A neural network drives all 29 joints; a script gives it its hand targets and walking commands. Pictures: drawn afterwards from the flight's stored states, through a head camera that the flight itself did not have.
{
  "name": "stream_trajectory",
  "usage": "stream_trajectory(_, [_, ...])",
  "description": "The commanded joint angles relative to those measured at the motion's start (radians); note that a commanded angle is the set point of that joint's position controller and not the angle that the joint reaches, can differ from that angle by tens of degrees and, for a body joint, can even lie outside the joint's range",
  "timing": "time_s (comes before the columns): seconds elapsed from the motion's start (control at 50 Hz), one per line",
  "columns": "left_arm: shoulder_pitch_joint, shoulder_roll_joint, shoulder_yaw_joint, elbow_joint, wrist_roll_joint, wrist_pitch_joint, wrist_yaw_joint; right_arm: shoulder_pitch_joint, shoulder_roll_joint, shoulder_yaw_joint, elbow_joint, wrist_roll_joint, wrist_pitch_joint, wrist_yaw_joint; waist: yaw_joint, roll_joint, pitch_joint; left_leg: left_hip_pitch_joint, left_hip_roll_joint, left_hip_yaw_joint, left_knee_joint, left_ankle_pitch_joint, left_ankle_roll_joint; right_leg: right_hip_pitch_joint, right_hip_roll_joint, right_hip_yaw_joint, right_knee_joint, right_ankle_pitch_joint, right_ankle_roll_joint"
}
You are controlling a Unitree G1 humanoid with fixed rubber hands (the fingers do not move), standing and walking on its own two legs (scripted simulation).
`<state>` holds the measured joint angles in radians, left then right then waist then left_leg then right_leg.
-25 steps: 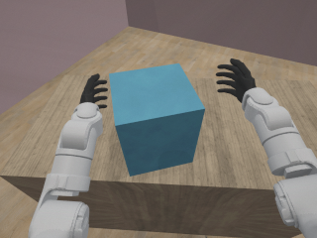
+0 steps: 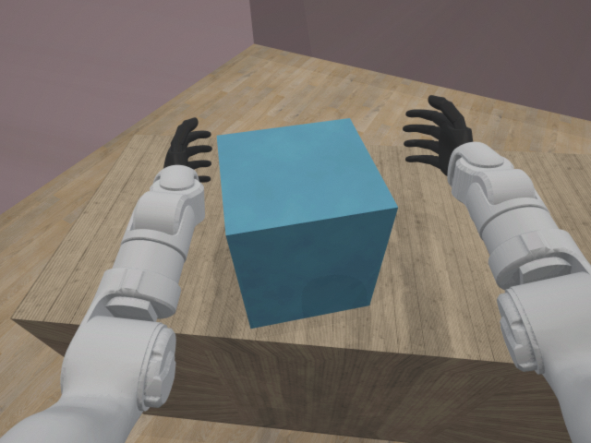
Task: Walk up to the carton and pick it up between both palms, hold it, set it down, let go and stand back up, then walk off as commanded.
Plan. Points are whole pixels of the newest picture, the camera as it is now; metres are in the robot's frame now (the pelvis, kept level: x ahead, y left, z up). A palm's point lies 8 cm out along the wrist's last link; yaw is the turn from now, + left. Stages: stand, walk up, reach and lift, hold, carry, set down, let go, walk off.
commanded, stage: reach and lift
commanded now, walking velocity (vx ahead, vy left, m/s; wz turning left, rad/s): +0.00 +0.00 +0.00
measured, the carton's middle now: (298, 226) +0.45 +0.04 +0.03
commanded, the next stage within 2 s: none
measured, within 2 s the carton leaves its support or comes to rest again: neither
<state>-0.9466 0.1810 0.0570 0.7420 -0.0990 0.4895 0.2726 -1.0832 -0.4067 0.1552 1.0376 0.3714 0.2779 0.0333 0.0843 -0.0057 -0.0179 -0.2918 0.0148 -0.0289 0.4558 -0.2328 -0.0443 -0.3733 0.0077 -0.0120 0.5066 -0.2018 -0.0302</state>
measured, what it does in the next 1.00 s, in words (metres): stands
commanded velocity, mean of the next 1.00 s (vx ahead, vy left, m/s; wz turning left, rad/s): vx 0.00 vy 0.00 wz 0.00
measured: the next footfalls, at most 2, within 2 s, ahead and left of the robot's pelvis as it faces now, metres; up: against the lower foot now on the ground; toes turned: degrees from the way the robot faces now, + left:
none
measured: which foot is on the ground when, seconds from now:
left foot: down 0.00-1.00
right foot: down 0.00-1.00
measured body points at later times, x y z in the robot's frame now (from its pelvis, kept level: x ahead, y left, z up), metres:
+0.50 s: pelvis -0.01 +0.00 +0.00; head +0.06 -0.02 +0.44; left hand +0.43 +0.20 +0.07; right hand +0.48 -0.12 +0.09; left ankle +0.00 +0.15 -0.74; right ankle +0.03 -0.10 -0.74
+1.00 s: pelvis +0.00 +0.00 -0.01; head +0.08 -0.02 +0.44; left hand +0.43 +0.19 +0.06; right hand +0.49 -0.11 +0.07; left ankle +0.00 +0.15 -0.74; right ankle +0.03 -0.10 -0.74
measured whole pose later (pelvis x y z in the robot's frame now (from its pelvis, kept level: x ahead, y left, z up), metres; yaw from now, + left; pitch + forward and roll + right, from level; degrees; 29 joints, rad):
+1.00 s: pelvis +0.00 +0.00 -0.01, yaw +0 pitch +19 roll +2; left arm -0.92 0.10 0.08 1.20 -0.10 -0.19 0.25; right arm -1.00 -0.22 0.06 1.20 0.34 -0.11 -0.01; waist 0.11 -0.01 -0.17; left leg -0.60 0.01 -0.03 0.46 -0.19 -0.05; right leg -0.68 0.01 -0.01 0.50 -0.15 -0.03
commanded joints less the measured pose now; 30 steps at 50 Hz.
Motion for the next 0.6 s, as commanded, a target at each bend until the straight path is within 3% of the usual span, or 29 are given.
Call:
stream_trajectory(0.0, [-0.408,0.066,0.122,-0.134,-0.014,-0.129,-0.023,-0.432,-0.093,-0.049,-0.107,0.066,-0.116,0.009,0.134,-0.013,-0.628,-0.082,-0.014,0.062,-0.046,0.423,-0.026,0.425,0.062,0.030,-0.079,0.466,0.025])
stream_trajectory(0.04, [-0.396,0.057,0.125,-0.112,-0.003,-0.167,-0.026,-0.423,-0.086,-0.065,-0.113,0.041,-0.145,0.000,0.127,-0.022,-0.644,-0.095,-0.014,0.061,-0.042,0.419,-0.025,0.421,0.063,0.030,-0.076,0.475,0.028])
stream_trajectory(0.14, [-0.358,0.016,0.112,0.076,0.016,-0.258,-0.042,-0.397,-0.053,-0.086,-0.044,-0.011,-0.196,-0.021,0.133,-0.034,-0.586,-0.141,-0.006,0.068,-0.053,0.330,-0.020,0.363,0.063,0.031,-0.090,0.347,0.022])
stream_trajectory(0.24, [-0.404,-0.010,0.093,0.098,-0.003,-0.394,-0.031,-0.419,-0.030,-0.111,-0.032,-0.065,-0.271,-0.036,0.122,-0.021,-0.706,-0.140,0.002,0.075,-0.010,0.350,-0.031,0.285,0.068,0.018,-0.064,0.326,0.014])
stream_trajectory(0.3, [-0.385,-0.018,0.090,0.198,-0.009,-0.478,-0.036,-0.402,-0.011,-0.111,0.024,-0.099,-0.308,-0.040,0.121,-0.047,-0.751,-0.173,0.004,0.079,0.007,0.331,-0.029,0.248,0.064,0.017,-0.044,0.296,0.013])
stream_trajectory(0.42, [-0.381,-0.030,0.048,0.302,-0.053,-0.616,-0.051,-0.413,0.019,-0.076,0.061,-0.100,-0.386,-0.044,0.122,-0.062,-0.818,-0.215,0.001,0.086,0.049,0.333,-0.033,0.182,0.053,0.008,-0.002,0.272,0.011])
stream_trajectory(0.58, [-0.340,-0.046,0.043,0.316,-0.066,-0.680,-0.065,-0.378,0.021,-0.040,0.058,-0.073,-0.435,-0.045,0.121,-0.073,-0.876,-0.188,0.004,0.095,0.072,0.422,-0.044,0.190,0.050,0.006,-0.006,0.360,0.013])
